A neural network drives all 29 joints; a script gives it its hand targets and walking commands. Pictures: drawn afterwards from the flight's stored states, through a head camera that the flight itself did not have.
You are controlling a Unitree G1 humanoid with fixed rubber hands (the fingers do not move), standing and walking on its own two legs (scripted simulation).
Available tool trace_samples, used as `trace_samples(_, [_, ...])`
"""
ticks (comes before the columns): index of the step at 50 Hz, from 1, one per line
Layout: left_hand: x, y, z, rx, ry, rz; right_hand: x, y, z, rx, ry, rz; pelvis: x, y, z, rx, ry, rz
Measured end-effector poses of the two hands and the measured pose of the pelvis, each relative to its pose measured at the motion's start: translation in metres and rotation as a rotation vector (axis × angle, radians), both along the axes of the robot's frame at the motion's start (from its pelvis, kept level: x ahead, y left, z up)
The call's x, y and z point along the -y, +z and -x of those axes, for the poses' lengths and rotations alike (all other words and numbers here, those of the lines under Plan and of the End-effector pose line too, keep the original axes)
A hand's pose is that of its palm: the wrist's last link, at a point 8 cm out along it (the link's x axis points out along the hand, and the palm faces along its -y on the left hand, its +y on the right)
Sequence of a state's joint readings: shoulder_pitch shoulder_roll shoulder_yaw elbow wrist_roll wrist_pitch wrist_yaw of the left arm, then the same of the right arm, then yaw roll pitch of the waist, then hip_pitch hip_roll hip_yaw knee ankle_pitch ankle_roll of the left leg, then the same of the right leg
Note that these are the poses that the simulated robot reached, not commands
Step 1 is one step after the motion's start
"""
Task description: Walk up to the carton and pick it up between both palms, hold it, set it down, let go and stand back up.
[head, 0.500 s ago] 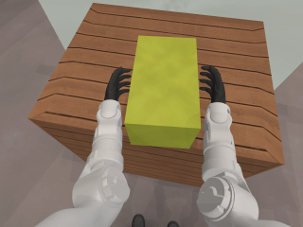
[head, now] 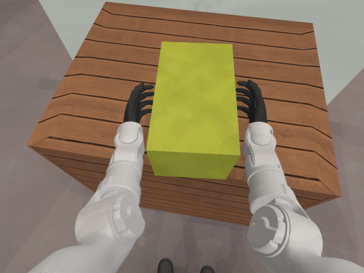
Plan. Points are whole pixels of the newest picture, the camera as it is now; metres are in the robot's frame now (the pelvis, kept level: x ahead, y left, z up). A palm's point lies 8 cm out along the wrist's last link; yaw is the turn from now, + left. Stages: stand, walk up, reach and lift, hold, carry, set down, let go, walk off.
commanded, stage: set down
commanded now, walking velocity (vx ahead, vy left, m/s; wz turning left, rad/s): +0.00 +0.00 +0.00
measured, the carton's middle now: (193, 109) +0.48 +0.01 +0.00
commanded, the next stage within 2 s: none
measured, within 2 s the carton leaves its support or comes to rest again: neither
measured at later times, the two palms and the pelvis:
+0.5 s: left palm (107, 102) +0.44 +0.19 +0.07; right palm (274, 104) +0.44 -0.15 +0.08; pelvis -0.02 +0.01 -0.01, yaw -1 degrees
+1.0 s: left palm (92, 81) +0.45 +0.20 +0.13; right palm (291, 84) +0.44 -0.16 +0.14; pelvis -0.04 +0.00 -0.01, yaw +0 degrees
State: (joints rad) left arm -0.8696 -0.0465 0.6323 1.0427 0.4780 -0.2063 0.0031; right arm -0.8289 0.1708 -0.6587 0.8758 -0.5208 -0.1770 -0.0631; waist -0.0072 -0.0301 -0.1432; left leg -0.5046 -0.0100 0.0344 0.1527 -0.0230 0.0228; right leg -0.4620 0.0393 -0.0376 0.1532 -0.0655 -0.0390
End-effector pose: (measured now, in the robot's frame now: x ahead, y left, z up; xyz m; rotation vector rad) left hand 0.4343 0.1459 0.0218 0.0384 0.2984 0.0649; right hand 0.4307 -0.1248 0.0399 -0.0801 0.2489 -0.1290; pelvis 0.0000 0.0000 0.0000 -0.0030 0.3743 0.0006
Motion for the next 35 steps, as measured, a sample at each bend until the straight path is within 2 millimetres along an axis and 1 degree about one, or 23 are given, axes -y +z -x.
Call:
trace_samples(4, [-0.005,-0.004,-0.006,-0.007,0.005,0.006,0.001,-0.004,-0.006,-0.016,0.001,-0.033,-0.002,-0.004,0.003,-0.060,-0.022,0.001])
trace_samples(7, [-0.012,-0.003,-0.011,-0.007,0.017,0.010,0.001,-0.003,-0.010,-0.018,0.000,-0.047,-0.004,-0.006,0.006,-0.095,-0.027,0.003])
trace_samples(15, [-0.034,0.014,-0.015,0.008,0.043,0.003,0.005,0.004,-0.012,-0.028,-0.007,-0.066,-0.009,-0.009,0.013,-0.115,-0.020,0.012])
trace_samples(19, [-0.042,0.025,-0.013,0.016,0.049,0.001,0.012,0.014,-0.010,-0.030,-0.015,-0.071,-0.011,-0.010,0.017,-0.107,-0.015,0.018])
trace_samples(23, [-0.047,0.038,-0.011,0.025,0.049,0.001,0.022,0.030,-0.009,-0.030,-0.024,-0.074,-0.011,-0.010,0.020,-0.089,-0.011,0.022])
trace_samples(30, [-0.049,0.060,-0.009,0.038,0.042,0.007,0.038,0.058,-0.004,-0.038,-0.032,-0.072,-0.008,-0.010,0.028,-0.042,-0.009,0.022])
trace_samples(35, [-0.050,0.071,-0.008,0.047,0.044,0.010,0.041,0.071,-0.003,-0.038,-0.020,-0.072,-0.006,-0.012,0.033,-0.026,-0.009,0.018])
